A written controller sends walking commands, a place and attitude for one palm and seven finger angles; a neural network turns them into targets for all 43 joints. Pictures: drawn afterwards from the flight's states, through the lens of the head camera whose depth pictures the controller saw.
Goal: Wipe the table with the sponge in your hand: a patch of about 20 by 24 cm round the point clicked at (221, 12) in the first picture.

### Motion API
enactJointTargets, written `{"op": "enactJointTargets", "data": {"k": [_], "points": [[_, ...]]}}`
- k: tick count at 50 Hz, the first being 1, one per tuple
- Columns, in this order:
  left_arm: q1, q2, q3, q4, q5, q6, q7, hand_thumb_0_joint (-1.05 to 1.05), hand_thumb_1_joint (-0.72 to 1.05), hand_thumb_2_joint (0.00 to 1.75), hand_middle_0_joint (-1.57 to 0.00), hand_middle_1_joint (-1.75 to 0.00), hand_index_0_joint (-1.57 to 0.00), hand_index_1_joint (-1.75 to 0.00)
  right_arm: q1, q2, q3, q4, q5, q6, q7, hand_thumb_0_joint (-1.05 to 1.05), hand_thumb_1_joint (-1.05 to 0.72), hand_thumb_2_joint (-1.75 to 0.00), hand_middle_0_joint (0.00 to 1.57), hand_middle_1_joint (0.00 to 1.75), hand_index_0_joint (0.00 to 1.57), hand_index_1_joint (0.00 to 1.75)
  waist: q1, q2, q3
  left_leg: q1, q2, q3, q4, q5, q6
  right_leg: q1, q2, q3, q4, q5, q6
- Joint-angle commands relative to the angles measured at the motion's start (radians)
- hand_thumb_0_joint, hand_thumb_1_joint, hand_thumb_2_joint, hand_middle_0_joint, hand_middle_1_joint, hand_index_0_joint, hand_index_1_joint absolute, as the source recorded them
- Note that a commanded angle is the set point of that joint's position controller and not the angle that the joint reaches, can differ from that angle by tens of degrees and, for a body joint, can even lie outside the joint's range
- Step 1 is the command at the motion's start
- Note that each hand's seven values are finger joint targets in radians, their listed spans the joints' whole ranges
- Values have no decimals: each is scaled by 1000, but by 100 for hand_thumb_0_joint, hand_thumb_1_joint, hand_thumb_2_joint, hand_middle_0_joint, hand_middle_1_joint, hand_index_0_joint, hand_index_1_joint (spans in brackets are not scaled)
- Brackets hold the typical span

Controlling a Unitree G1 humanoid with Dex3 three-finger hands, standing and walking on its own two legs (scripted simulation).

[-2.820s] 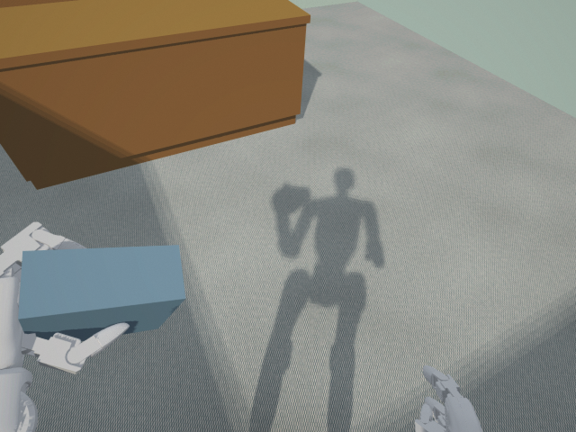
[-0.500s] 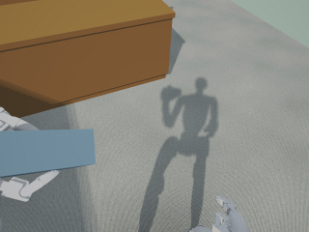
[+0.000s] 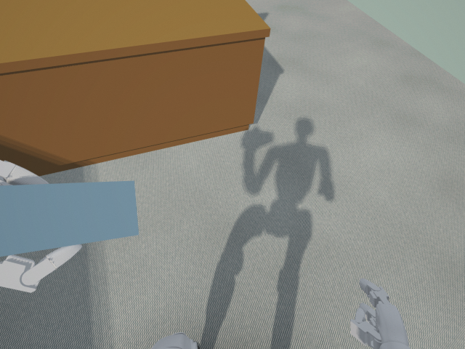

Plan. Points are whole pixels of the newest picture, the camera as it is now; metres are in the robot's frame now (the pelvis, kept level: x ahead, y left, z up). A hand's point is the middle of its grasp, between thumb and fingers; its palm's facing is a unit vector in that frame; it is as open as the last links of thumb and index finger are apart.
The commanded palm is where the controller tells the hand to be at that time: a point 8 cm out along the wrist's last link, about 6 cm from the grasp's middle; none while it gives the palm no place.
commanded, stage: walk to a spot facing it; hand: left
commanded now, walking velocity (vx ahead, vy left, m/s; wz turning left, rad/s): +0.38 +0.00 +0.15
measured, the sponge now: (79, 216) +0.23 +0.20 +0.18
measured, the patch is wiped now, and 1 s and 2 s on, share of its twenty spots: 0.00 0.00 0.00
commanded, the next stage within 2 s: none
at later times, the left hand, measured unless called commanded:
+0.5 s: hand (117, 152) +0.33 +0.19 +0.18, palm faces +0.49 -0.76 -0.43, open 10.1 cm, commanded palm +0.26 +0.23 +0.20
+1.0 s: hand (107, 84) +0.45 +0.23 +0.21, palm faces +0.56 -0.72 -0.41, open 10.1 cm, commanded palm +0.38 +0.26 +0.20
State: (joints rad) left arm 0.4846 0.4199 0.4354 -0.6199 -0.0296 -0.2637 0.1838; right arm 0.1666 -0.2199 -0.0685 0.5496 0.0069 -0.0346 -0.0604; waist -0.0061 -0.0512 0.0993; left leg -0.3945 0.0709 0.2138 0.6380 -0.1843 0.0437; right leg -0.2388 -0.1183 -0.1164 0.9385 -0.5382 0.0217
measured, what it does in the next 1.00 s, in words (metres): walks ahead: right foot, then left foot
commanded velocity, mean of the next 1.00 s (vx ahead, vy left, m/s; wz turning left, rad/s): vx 0.37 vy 0.00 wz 0.22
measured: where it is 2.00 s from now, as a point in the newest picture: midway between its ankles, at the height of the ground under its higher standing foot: (241, 263)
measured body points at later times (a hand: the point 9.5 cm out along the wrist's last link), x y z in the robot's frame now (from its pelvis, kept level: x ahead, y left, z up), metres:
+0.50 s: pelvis +0.14 -0.07 +0.01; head +0.17 -0.10 +0.46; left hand +0.30 +0.22 +0.20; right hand +0.32 -0.29 -0.10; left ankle +0.09 +0.06 -0.61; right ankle +0.14 -0.16 -0.72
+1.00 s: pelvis +0.28 -0.05 +0.02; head +0.31 -0.04 +0.47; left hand +0.41 +0.26 +0.23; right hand +0.49 -0.20 -0.07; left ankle +0.30 +0.07 -0.72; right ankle +0.33 -0.19 -0.65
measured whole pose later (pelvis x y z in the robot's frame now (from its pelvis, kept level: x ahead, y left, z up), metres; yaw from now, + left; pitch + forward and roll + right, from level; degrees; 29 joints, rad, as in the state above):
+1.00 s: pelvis +0.28 -0.05 +0.02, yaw +12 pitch +0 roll -1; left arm 0.45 0.38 0.38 -0.57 -0.03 -0.21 0.14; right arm 0.19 -0.11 0.02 0.58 0.01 -0.09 -0.02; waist 0.00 0.00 0.07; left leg -0.32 0.06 0.13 0.54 -0.22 0.03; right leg -0.52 -0.13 -0.09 1.04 -0.38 0.04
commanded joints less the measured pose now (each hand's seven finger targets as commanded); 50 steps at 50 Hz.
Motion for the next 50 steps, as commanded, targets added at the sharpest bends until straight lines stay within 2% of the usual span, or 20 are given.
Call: {"op": "enactJointTargets", "data": {"k": [1,4,6,15,16,17,18,19,22,24,27,33,36,37,38,39,40,42,46,50], "points": [[-128,165,93,-115,1,-29,-9,0,10,130,-120,-160,-120,-160,-47,-104,-4,-108,-2,-52,13,0,-90,-90,20,30,20,30,-20,222,-206,348,401,-641,-323,84,235,-437,-9,138,417,-30,0],[-118,137,70,-261,2,-37,-15,0,10,130,-120,-160,-120,-160,-48,-91,-4,-100,9,-74,18,0,-90,-90,20,30,20,30,14,274,-193,277,279,-366,-324,15,157,-408,-25,82,271,94,13],[-57,102,45,-281,-3,-34,-21,0,10,130,-120,-160,-120,-160,-41,-83,7,-101,6,-98,23,0,-90,-90,20,30,20,30,16,312,-193,166,239,-278,-369,-63,124,-305,-16,40,171,179,17],[-93,60,24,-23,3,4,-19,0,10,130,-120,-160,-120,-160,-28,-74,19,-68,1,-101,-12,0,-90,-90,20,30,20,30,14,207,-155,100,197,-188,-251,-255,65,2,75,-111,-366,207,36],[-101,70,24,8,6,13,-18,0,10,130,-120,-160,-120,-160,-29,-68,21,-63,3,-93,-16,0,-90,-90,20,30,20,30,17,152,-169,82,166,-159,-140,-271,46,69,68,-89,-440,208,26],[-126,81,18,12,14,20,-18,0,10,130,-120,-160,-120,-160,-19,-52,23,-58,6,-84,-16,0,-90,-90,20,30,20,30,18,-3,-191,7,97,-97,101,-276,22,142,-29,56,-550,167,-19],[-147,139,40,15,22,31,-13,0,10,130,-120,-160,-120,-160,-38,-27,32,-77,6,-75,-13,0,-90,-90,20,30,20,30,31,-329,-196,-266,-35,-58,441,-397,-25,278,-275,478,-658,189,-134],[-151,146,51,20,8,43,-11,0,10,130,-120,-160,-120,-160,-86,-57,34,-82,3,-80,-11,0,-90,-90,20,30,20,30,46,-290,-179,-369,-46,-190,621,-397,-37,291,-372,606,-698,270,-186],[-167,141,35,-44,6,9,-22,0,10,130,-120,-160,-120,-160,-82,-78,28,-47,-1,-77,-1,0,-90,-90,20,30,20,30,16,-101,-121,-373,27,-230,739,-208,-73,216,-296,381,-667,380,-167],[-149,167,65,-116,11,-11,-18,0,10,130,-120,-160,-120,-160,-108,-72,32,-43,-1,-57,-1,0,-90,-90,20,30,20,30,16,-51,-134,-367,34,-204,697,-182,-78,224,-262,205,-636,544,-153],[-87,164,86,-156,10,-25,-7,0,10,130,-120,-160,-120,-160,-82,-74,20,-64,-6,-47,7,0,-90,-90,20,30,20,30,11,-23,-155,-340,46,-153,507,-142,-74,275,-247,84,-609,740,-157],[51,141,125,-173,-13,-17,17,0,10,130,-120,-160,-120,-160,-49,-52,7,-137,1,-45,12,0,-90,-90,20,30,20,30,53,-103,-193,-152,-7,12,46,-108,-54,323,-216,15,-546,895,-155],[16,126,103,-165,-15,-11,27,0,10,130,-120,-160,-120,-160,0,-64,-10,-135,1,-44,-4,0,-90,-90,20,30,20,30,4,-74,-291,146,-89,86,-161,47,-39,261,-160,-78,-304,931,-91],[-13,128,93,-176,-11,-19,26,0,10,130,-120,-160,-120,-160,5,-78,-20,-138,-1,-42,-12,0,-90,-90,20,30,20,30,-14,1,-328,317,-71,47,-190,101,-19,161,-133,-97,-150,851,-56],[-26,133,98,-184,-7,-34,26,0,10,130,-120,-160,-120,-160,0,-93,-25,-139,-3,-39,-15,0,-90,-90,20,30,20,30,-19,167,-368,499,54,-156,-198,167,52,-15,-68,-112,50,571,-17],[-17,110,71,-179,-17,-34,19,0,10,130,-120,-160,-120,-160,-7,-113,-26,-144,-4,-47,-7,0,-90,-90,20,30,20,30,-7,364,-365,615,332,-597,-216,405,199,-293,50,-32,284,-33,8],[-67,166,90,-150,-3,-27,19,0,10,130,-120,-160,-120,-160,-2,-102,-3,-150,0,-56,7,0,-90,-90,20,30,20,30,-15,258,-306,550,406,-756,-263,411,267,-395,77,84,412,-118,-4],[-148,175,87,-110,0,-13,-16,0,10,130,-120,-160,-120,-160,-37,-112,-6,-111,2,-57,12,0,-90,-90,20,30,20,30,-14,176,-206,332,375,-658,-326,105,248,-418,-18,139,404,-13,8],[-70,136,73,-253,-4,-32,-21,0,10,130,-120,-160,-120,-160,-44,-83,7,-100,9,-90,17,0,-90,-90,20,30,20,30,26,289,-184,128,228,-345,-371,-98,152,-287,-28,63,187,147,18],[-40,91,53,-210,-7,-36,-18,0,10,130,-120,-160,-120,-160,-34,-78,17,-91,2,-125,16,0,-90,-90,20,30,20,30,16,309,-170,26,198,-272,-425,-263,115,-108,8,-22,-77,192,29]]}}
